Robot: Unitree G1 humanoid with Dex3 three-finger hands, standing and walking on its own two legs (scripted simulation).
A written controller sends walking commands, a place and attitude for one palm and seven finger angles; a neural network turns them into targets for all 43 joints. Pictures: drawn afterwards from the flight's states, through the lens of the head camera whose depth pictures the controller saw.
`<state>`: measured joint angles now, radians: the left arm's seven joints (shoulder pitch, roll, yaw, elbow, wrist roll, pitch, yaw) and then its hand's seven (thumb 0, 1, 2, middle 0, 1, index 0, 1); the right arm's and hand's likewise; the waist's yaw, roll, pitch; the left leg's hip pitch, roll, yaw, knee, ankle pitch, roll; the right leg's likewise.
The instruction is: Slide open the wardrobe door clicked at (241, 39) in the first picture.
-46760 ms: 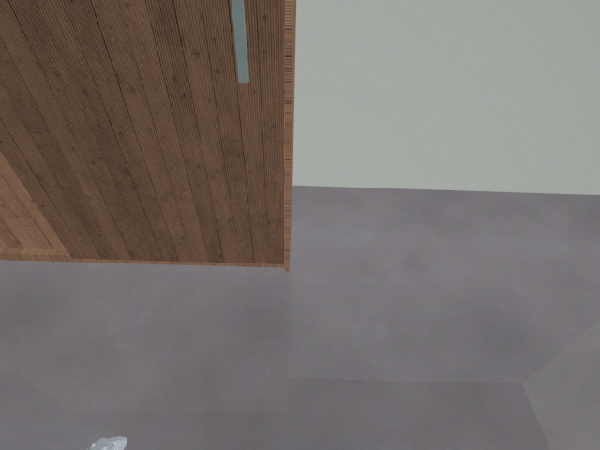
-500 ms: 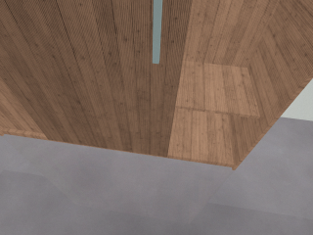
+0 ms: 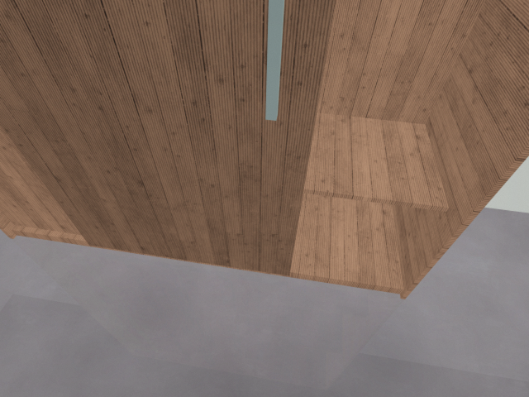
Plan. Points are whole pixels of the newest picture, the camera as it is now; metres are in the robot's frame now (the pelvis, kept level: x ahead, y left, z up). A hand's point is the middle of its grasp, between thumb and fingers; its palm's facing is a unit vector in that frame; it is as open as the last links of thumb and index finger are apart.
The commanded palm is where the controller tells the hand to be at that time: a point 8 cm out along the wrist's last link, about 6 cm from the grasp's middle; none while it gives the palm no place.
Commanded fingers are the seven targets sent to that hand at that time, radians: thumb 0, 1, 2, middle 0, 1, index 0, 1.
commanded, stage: look to check the result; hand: right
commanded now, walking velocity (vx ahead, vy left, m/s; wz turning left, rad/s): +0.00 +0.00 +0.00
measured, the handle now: (275, 59) +0.66 +0.03 +0.19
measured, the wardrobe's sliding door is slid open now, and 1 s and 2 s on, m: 0.46 0.46 0.46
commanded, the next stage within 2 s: stand and wait in 0.56 s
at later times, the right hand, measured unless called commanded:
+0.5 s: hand out of the picture +0.01 -0.17 -0.18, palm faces +0.04 +0.98 -0.18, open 7.3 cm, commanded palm none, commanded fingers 0.00 -0.90 -0.90 0.20 0.30 0.20 0.30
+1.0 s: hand out of the picture +0.00 -0.16 -0.18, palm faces +0.04 +0.98 -0.18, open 7.3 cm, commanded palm none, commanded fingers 0.00 -0.90 -0.90 0.20 0.30 0.20 0.30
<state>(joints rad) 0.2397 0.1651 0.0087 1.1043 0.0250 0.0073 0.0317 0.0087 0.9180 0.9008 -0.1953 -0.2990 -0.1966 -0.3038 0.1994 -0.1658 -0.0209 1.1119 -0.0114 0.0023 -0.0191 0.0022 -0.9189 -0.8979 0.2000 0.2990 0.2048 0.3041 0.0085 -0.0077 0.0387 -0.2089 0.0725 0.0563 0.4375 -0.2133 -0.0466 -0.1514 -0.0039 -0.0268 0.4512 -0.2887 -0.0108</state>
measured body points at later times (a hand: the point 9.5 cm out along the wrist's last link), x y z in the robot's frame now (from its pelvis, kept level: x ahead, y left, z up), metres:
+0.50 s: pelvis +0.00 +0.01 +0.00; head +0.01 +0.00 +0.45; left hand +0.01 +0.23 -0.16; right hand +0.01 -0.22 -0.16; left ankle +0.01 +0.15 -0.74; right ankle -0.03 -0.11 -0.74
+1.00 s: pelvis -0.01 +0.01 +0.00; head +0.01 +0.01 +0.45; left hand -0.01 +0.23 -0.16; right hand +0.00 -0.22 -0.16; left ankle +0.01 +0.15 -0.74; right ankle -0.03 -0.11 -0.74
